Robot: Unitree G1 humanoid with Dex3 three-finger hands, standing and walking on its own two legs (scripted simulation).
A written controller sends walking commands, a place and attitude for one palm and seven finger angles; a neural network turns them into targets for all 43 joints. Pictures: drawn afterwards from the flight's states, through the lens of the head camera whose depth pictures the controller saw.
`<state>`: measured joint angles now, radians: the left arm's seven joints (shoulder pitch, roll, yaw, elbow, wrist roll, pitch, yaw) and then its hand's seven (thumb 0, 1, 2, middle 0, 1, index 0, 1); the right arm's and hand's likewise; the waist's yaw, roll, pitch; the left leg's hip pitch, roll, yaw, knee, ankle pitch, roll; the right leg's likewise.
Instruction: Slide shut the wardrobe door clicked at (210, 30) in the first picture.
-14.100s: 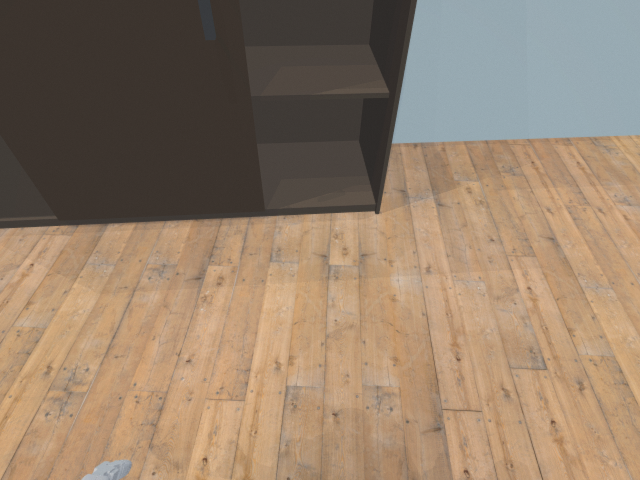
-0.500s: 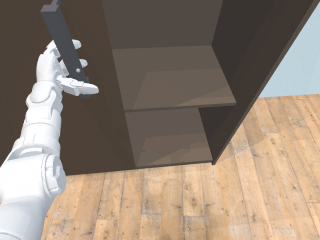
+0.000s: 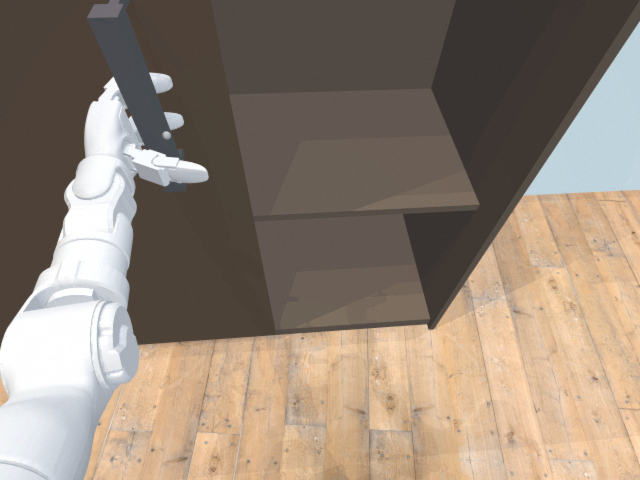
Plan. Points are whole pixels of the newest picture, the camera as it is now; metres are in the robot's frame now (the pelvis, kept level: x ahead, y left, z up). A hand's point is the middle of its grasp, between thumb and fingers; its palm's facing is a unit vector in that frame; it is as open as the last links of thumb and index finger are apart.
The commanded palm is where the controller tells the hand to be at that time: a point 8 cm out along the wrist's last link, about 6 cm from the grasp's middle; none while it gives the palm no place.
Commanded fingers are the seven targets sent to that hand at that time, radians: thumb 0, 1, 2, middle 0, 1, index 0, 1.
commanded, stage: grip the handle and tug to test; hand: left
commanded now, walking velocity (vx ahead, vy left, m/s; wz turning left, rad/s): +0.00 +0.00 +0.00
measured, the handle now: (152, 103) +0.54 +0.18 +0.17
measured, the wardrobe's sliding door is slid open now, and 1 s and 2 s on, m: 0.50 0.50 0.50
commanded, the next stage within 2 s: tug the door sideways, standing still in 1.48 s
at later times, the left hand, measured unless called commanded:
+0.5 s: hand (161, 138) +0.49 +0.16 +0.16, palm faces +0.03 -1.00 +0.01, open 9.5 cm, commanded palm +0.47 +0.21 +0.15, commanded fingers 0.00 0.57 0.76 -0.41 -1.35 -0.41 -1.35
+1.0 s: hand (166, 137) +0.49 +0.16 +0.16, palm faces +0.03 -1.00 +0.00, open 6.0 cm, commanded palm +0.47 +0.21 +0.15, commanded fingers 0.00 0.90 0.90 -0.45 -1.40 -0.45 -1.40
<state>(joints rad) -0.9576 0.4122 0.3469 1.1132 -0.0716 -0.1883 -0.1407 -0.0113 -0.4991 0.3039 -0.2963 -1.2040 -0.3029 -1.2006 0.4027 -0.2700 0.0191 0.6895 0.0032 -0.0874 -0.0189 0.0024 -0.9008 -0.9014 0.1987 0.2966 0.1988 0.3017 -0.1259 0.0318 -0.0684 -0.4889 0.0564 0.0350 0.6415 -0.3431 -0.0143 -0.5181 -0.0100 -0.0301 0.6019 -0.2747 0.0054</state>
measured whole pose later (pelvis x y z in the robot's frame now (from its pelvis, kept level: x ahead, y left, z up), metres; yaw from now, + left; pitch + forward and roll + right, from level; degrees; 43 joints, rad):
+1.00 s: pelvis +0.00 +0.00 +0.00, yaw +0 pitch +11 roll -1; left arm -0.95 0.40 0.35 1.11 -0.08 -0.20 -0.15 0.00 0.62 0.80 -0.40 -1.40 -0.41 -1.40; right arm 0.42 -0.27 0.02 0.70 0.00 -0.09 -0.02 0.00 -0.90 -0.90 0.20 0.30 0.20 0.30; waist -0.12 0.03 -0.07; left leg -0.48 0.05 0.04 0.64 -0.34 -0.01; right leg -0.51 -0.01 -0.02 0.60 -0.27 0.01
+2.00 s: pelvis +0.02 +0.00 +0.00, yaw +2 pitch +10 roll -1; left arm -0.86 0.28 0.21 0.91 -0.13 -0.09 -0.02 0.01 0.67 0.85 -0.31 -1.40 -0.32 -1.40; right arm 0.35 -0.24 0.00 0.71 0.00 -0.08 0.00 0.00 -0.90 -0.90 0.20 0.30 0.20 0.30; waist -0.06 0.05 -0.08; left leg -0.42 0.04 0.01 0.60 -0.35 -0.01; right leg -0.43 -0.02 -0.06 0.55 -0.29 0.01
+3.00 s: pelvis +0.02 -0.04 +0.00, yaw +3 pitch +0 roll +0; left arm -0.89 0.31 0.17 0.87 -0.09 -0.09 0.10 -0.06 0.62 0.81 -0.43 -1.40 -0.31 -1.40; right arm 0.26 -0.24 0.00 0.76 0.05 -0.02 -0.09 0.00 -0.90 -0.90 0.20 0.30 0.20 0.30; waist -0.02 0.08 0.15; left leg -0.37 0.06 0.00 0.96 -0.48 0.00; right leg -0.32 0.04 -0.10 0.67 -0.37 -0.09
